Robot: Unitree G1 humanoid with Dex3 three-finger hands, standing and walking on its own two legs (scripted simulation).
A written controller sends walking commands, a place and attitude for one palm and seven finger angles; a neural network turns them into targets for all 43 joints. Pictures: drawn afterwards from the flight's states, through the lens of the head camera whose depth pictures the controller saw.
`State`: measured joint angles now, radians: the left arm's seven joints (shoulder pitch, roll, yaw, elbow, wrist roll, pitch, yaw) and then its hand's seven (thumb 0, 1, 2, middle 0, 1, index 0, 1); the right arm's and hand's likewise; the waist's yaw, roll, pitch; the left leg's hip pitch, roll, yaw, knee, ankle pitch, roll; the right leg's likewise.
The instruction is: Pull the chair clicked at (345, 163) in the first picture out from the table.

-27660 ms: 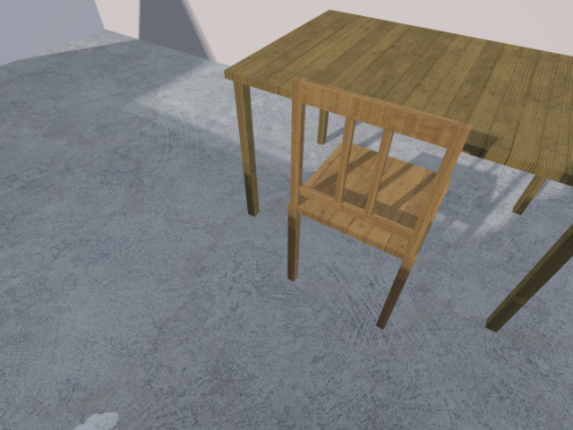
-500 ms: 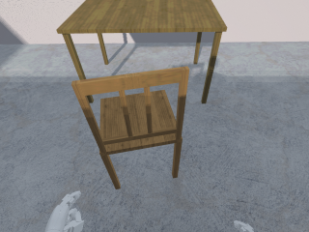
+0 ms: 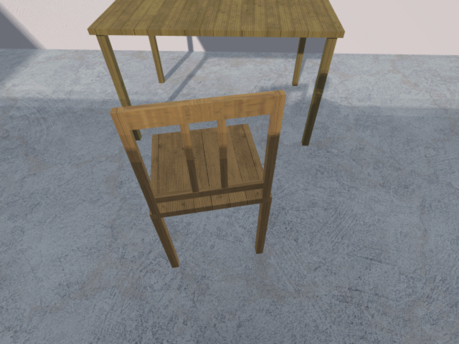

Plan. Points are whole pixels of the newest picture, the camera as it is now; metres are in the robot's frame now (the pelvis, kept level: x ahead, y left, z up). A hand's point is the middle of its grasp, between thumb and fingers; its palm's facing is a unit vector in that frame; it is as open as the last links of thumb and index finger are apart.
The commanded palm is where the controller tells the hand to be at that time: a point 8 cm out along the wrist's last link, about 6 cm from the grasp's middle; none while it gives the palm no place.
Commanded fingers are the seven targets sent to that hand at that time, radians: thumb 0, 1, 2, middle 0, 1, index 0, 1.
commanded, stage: let the arm hang, fingers relaxed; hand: left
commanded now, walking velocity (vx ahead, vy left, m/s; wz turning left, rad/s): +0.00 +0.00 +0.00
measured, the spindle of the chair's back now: (190, 160) +0.60 +0.16 -0.10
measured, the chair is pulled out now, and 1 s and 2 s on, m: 0.60 0.60 0.60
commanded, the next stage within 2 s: look to check the result in 0.42 s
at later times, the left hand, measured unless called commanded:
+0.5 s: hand out of the picture +0.00 +0.14 -0.17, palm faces +0.02 -0.99 -0.16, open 7.3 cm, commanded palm none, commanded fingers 0.00 0.90 0.90 -0.20 -0.30 -0.20 -0.30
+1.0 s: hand out of the picture +0.00 +0.13 -0.17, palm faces +0.03 -0.99 -0.16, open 7.4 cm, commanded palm none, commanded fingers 0.00 0.90 0.90 -0.20 -0.30 -0.20 -0.30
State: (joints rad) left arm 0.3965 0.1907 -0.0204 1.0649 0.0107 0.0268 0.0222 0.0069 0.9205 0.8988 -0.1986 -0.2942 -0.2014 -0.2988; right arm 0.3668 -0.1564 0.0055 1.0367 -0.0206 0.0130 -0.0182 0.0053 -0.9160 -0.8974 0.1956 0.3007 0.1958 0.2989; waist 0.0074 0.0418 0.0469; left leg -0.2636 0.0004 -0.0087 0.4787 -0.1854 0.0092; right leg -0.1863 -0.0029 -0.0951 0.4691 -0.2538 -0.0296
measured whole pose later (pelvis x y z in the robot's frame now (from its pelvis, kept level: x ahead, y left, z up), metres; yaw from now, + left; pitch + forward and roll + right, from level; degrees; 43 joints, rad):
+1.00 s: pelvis +0.01 -0.02 +0.00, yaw +0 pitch -3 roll +0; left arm 0.32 0.11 -0.02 1.07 0.01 0.00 0.03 0.01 0.91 0.90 -0.20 -0.29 -0.20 -0.30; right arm 0.34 -0.10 0.01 1.09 -0.02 0.00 -0.04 0.00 -0.91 -0.90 0.20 0.30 0.20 0.30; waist 0.00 0.02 0.07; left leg -0.23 0.02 -0.02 0.46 -0.20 -0.02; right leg -0.14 0.02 -0.11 0.45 -0.26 -0.05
